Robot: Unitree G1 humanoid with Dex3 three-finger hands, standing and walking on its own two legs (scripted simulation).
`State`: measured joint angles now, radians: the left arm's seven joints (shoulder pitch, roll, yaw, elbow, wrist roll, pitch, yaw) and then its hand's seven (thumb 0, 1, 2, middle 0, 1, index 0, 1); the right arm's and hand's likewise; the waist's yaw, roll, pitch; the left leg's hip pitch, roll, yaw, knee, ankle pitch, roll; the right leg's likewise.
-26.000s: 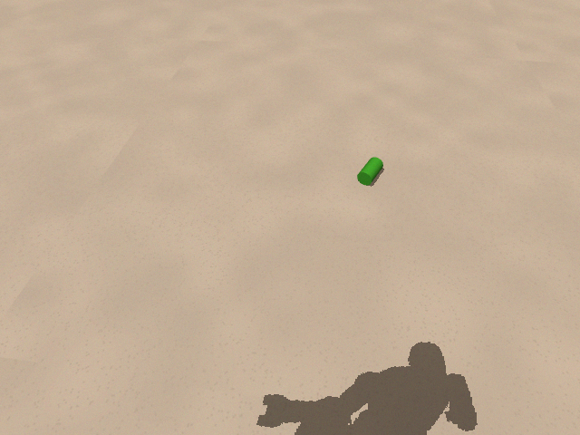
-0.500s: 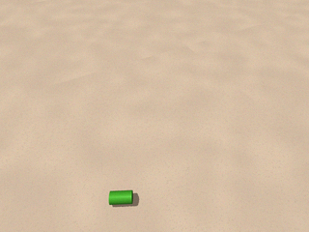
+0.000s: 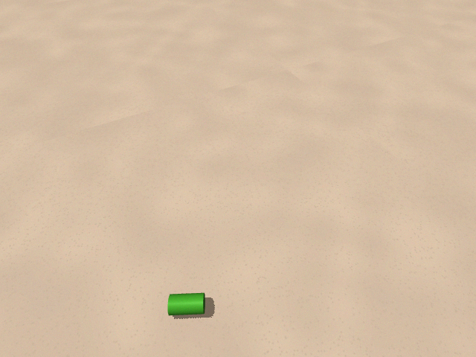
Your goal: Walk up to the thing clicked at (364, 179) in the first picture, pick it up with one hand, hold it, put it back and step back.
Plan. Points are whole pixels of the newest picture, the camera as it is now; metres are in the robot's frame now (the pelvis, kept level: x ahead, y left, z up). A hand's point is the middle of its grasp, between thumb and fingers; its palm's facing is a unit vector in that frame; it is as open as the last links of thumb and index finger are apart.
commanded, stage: stand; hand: left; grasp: from above
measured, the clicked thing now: (187, 303) +0.42 +0.23 -0.74
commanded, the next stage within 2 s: rise first in 0.02 s
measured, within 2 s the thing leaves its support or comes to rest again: neither
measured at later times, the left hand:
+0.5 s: hand out of the picture +0.15 +0.25 -0.18, palm faces -0.08 -0.92 -0.37, open 11.5 cm
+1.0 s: hand out of the picture +0.12 +0.26 -0.24, palm faces -0.18 -0.86 -0.47, open 14.1 cm
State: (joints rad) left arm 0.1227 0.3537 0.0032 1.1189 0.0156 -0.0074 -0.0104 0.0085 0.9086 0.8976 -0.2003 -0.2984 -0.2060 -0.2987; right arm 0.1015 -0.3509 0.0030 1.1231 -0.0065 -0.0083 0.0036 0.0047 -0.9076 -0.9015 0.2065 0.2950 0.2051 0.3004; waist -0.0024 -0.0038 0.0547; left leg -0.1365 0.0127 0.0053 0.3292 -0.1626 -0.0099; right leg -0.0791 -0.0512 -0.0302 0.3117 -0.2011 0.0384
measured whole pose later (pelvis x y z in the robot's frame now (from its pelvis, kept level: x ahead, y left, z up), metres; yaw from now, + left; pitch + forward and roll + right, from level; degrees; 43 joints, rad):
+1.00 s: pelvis -0.02 +0.00 -0.11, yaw -1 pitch +19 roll -2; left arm 0.25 0.34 0.16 0.47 0.25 0.20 -0.01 0.00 -0.51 0.99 -0.06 -1.07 -0.06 -1.07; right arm 0.18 -0.23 -0.03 0.55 0.00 -0.15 -0.03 0.01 -0.88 -0.90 0.21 0.29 0.20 0.30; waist -0.03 0.00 -0.12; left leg -1.01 0.05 -0.03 1.19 -0.52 -0.02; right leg -0.93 -0.03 -0.02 1.16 -0.56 0.03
